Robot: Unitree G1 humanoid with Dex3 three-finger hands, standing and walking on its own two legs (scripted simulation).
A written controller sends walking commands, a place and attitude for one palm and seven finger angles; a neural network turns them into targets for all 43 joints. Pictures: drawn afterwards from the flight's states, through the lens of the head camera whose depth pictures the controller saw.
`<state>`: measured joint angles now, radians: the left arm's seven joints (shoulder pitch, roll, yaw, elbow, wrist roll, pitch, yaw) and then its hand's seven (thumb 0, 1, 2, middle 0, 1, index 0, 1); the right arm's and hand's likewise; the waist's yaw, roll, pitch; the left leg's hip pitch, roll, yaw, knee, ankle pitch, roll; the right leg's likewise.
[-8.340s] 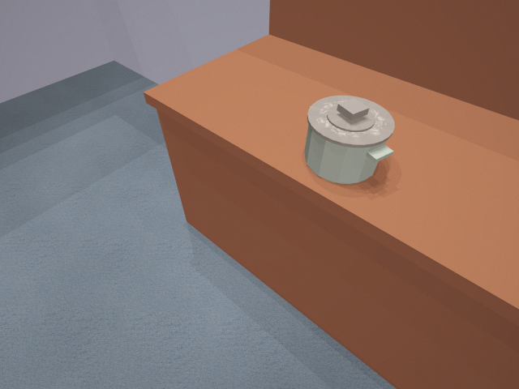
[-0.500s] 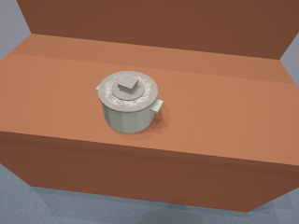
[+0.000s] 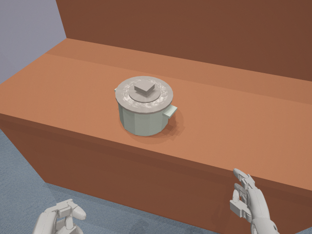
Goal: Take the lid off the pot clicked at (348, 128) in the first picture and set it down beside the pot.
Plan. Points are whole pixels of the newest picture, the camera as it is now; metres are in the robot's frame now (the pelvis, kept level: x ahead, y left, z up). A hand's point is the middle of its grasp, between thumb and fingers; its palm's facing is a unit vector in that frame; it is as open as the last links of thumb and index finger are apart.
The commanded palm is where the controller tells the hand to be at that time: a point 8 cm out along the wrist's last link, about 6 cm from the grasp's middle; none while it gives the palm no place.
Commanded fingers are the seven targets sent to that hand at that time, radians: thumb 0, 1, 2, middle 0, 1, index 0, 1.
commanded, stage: lift the closed hand beside the body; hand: left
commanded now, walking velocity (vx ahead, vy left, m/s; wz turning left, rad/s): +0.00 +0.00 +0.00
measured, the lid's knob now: (144, 86) +0.53 +0.10 +0.10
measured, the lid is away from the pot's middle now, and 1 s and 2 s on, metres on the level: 0.00 0.00 0.00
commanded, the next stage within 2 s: raise the hand higher, near the body in 0.06 s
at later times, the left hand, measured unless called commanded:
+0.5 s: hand (66, 214) +0.15 +0.22 +0.02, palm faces +0.25 -0.87 -0.42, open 3.1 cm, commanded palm +0.11 +0.25 +0.07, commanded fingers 0.00 0.90 0.90 -1.30 -1.50 -1.30 -1.50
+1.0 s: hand (64, 182) +0.19 +0.22 +0.09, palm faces +0.28 -0.87 -0.41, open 3.1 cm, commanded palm +0.15 +0.26 +0.13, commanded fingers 0.00 0.90 0.90 -1.30 -1.50 -1.30 -1.50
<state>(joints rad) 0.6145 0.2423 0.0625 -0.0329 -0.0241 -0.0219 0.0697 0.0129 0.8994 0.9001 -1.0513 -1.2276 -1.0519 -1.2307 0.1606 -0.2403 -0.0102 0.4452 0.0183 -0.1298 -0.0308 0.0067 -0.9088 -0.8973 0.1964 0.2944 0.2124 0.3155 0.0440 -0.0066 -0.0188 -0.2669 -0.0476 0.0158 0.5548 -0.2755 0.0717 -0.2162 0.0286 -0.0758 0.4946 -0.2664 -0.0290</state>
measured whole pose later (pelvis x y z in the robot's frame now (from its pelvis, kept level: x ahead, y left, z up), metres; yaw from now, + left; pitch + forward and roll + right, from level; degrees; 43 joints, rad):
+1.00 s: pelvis +0.03 -0.01 +0.01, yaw -1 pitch -3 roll -1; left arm 0.60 0.30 0.19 -0.34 -0.02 -0.08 0.07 0.01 0.89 0.90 -1.30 -1.50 -1.30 -1.50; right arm 0.15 -0.21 0.00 0.60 0.01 -0.10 -0.04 0.01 -0.91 -0.90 0.20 0.29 0.20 0.30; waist 0.07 0.06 0.03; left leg -0.11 -0.04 0.02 0.41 -0.25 0.06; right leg -0.07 0.04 -0.06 0.37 -0.24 -0.04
